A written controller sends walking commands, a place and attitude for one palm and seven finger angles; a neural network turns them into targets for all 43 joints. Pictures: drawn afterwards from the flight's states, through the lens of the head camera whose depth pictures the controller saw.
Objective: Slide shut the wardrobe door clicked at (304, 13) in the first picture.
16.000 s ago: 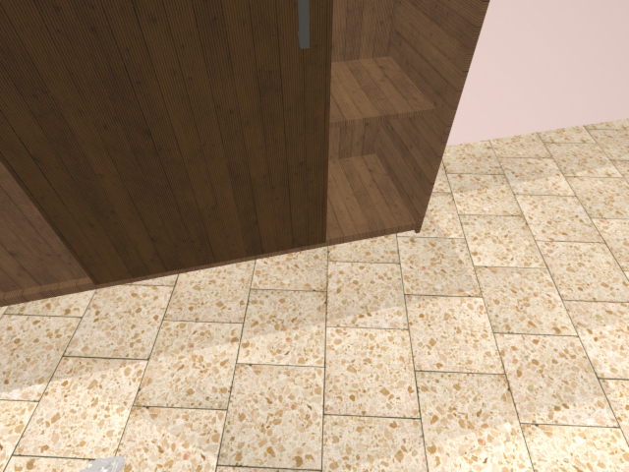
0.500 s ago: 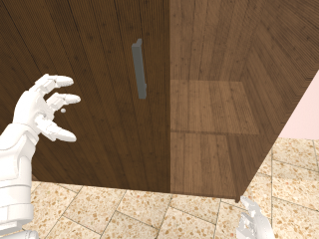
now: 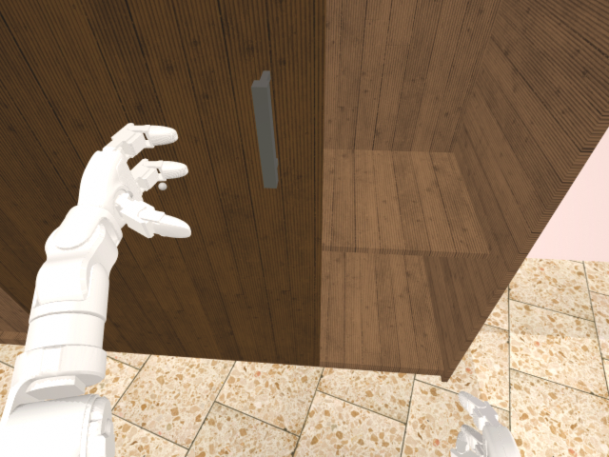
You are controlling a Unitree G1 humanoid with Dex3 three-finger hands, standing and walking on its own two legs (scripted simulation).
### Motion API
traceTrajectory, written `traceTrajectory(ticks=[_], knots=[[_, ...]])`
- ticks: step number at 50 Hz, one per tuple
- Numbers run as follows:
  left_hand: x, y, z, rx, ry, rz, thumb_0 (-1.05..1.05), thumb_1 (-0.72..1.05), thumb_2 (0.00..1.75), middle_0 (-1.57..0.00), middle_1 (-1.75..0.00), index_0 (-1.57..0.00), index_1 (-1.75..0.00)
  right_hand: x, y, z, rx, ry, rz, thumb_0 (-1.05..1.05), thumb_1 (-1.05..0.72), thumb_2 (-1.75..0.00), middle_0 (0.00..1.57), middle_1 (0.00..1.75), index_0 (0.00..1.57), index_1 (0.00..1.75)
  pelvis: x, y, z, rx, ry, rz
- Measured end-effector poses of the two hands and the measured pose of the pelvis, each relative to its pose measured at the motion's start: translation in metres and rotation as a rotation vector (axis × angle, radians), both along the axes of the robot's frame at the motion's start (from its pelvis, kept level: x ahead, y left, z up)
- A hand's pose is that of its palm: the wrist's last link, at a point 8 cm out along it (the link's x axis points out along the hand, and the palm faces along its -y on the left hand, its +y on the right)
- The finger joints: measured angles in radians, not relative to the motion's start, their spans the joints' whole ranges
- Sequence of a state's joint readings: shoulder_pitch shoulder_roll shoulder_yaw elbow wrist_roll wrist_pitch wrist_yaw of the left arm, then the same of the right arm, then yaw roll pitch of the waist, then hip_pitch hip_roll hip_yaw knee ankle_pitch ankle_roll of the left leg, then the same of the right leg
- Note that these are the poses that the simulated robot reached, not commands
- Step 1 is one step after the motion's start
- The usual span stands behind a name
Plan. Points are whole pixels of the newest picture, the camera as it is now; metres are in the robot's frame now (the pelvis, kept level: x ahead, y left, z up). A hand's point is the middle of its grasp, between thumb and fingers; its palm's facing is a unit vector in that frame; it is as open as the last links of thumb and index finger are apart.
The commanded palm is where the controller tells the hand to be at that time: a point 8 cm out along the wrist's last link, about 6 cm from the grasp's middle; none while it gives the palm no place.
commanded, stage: move the hooked fingers beside the handle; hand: left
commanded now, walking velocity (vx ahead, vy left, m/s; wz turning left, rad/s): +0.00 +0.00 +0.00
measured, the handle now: (268, 132) +0.54 +0.09 +0.18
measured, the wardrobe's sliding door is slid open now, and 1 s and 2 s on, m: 0.41 0.41 0.41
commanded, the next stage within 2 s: feel for the door with the fingertips in 1.44 s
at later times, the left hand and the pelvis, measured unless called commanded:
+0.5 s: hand (202, 154) +0.46 +0.17 +0.19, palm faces +0.00 -1.00 +0.00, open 14.0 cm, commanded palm +0.44 +0.22 +0.18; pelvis +0.01 +0.00 +0.00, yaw -1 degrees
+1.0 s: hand (216, 149) +0.48 +0.16 +0.18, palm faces +0.00 -1.00 +0.00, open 14.0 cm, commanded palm +0.45 +0.21 +0.18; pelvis +0.02 +0.00 +0.00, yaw -3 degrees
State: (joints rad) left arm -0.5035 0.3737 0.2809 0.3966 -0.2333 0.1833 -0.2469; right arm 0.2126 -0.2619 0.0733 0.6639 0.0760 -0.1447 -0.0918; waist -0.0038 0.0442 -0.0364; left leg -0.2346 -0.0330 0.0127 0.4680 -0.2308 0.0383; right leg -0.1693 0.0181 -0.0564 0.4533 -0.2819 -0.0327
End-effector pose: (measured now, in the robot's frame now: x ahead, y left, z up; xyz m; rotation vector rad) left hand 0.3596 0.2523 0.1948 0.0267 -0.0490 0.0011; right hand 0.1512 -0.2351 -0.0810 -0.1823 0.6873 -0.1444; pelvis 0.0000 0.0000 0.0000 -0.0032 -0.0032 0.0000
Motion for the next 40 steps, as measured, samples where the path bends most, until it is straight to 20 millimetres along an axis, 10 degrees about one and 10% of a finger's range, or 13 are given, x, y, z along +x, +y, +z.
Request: traceTrajectory(ticks=[40], knots=[[0.115, -0.047, -0.013, -0.033, 0.044, -0.004, -0.01, -0.5, 0.3, -0.3, -1.2, -0.3, -1.2, -0.114, -0.033, -0.032, -0.015, 0.356, -0.199, 0.01, -0.9, -0.9, 0.2, 0.3, 0.2, 0.3, 0.016, -0.004, -0.002, 0.001, 0.107, -0.048]])
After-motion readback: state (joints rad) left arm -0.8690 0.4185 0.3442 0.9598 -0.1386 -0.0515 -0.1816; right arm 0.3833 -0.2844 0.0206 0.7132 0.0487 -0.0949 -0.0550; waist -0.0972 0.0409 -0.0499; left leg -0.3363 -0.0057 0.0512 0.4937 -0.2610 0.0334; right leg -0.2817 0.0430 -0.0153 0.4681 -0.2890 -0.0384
